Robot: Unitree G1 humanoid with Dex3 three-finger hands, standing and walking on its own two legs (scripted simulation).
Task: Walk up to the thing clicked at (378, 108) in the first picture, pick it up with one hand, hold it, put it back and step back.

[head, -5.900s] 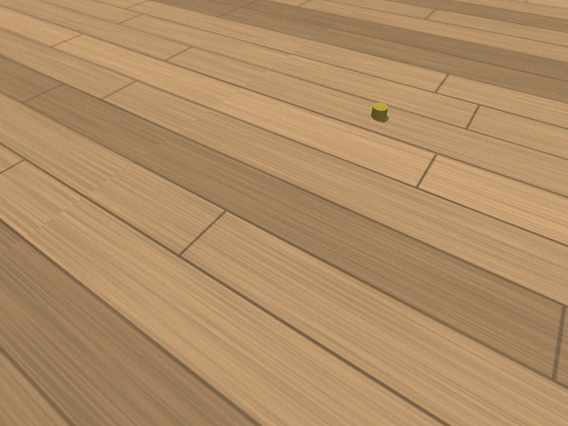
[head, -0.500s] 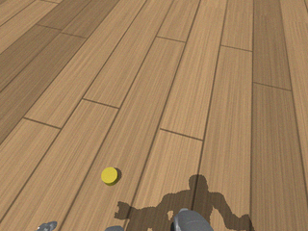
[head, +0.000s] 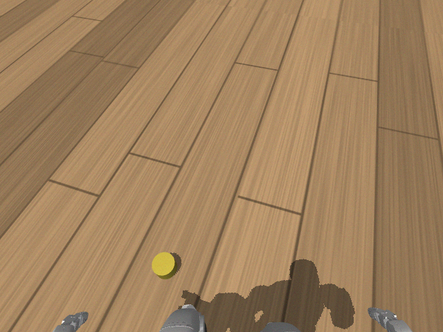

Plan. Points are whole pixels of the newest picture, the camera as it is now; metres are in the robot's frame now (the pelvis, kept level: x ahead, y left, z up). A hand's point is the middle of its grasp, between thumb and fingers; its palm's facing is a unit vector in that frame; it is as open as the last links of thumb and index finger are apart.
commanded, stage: walk up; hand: left
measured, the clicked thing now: (164, 265) +0.42 +0.28 -0.71
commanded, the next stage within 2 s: stand in 1.88 s
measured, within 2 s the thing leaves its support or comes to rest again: neither
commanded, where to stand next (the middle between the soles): +0.05 +0.02 m, yaw +3 degrees
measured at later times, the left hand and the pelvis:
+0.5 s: hand out of the picture +0.04 +0.27 -0.13, palm faces +0.05 -0.93 -0.36, open 7.4 cm; pelvis -0.04 +0.01 +0.02, yaw +3 degrees
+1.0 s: hand out of the picture +0.05 +0.27 -0.12, palm faces +0.05 -0.94 -0.34, open 7.4 cm; pelvis -0.02 +0.01 +0.04, yaw +3 degrees
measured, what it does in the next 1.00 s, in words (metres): steps on the spot: left foot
